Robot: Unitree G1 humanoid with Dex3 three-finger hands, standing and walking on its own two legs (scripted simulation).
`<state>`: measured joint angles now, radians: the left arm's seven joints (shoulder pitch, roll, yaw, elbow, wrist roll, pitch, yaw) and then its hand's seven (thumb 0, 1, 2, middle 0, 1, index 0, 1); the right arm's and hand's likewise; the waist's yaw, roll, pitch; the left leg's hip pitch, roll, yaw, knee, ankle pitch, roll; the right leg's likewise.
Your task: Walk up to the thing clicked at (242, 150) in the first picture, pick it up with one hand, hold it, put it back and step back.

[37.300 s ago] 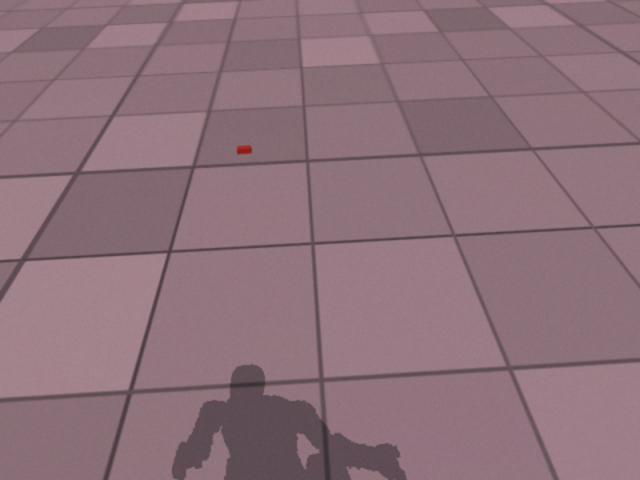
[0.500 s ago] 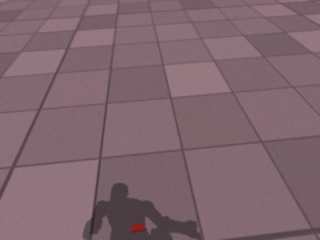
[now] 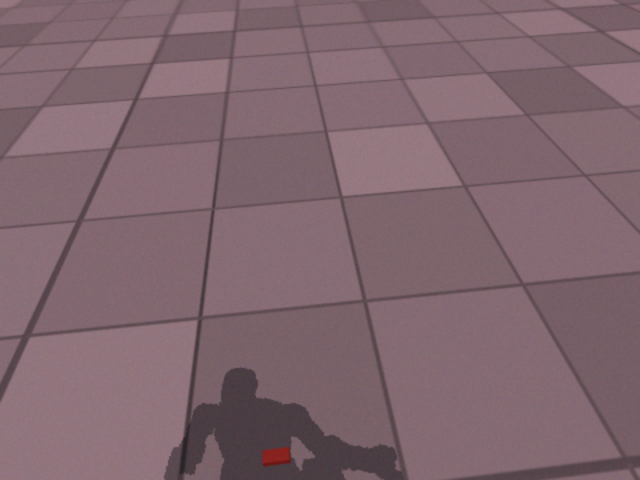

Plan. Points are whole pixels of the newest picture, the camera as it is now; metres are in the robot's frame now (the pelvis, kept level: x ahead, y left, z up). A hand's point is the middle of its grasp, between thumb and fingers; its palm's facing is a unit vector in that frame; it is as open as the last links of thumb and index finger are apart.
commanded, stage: stand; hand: left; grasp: from above
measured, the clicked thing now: (276, 456) +0.39 +0.17 -0.77
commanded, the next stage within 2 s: rise first in 1.22 s
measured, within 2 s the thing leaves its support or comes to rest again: neither
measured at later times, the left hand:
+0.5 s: hand out of the picture +0.06 +0.25 -0.16, palm faces -0.02 -0.94 -0.35, open 7.4 cm
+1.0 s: hand out of the picture +0.07 +0.25 -0.16, palm faces -0.02 -0.94 -0.35, open 7.4 cm
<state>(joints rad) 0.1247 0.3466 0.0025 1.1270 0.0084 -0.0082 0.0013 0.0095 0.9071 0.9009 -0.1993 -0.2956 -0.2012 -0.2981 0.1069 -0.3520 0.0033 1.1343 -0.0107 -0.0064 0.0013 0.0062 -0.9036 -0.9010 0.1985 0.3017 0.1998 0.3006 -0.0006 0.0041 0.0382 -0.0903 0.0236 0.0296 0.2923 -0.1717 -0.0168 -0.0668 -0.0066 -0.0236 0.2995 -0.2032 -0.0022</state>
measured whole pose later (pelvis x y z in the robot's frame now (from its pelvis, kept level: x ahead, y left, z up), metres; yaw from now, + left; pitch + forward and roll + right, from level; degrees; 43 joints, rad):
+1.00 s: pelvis +0.00 +0.00 +0.00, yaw +0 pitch -2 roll +0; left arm 0.12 0.35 0.00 1.12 0.01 -0.01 0.00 0.01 0.91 0.90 -0.20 -0.30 -0.20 -0.30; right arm 0.11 -0.35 0.01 1.13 -0.01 -0.01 0.00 0.01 -0.90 -0.90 0.20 0.30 0.20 0.30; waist 0.00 0.00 0.04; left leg -0.09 0.02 0.03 0.29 -0.17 -0.02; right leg -0.07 -0.01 -0.02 0.30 -0.21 0.00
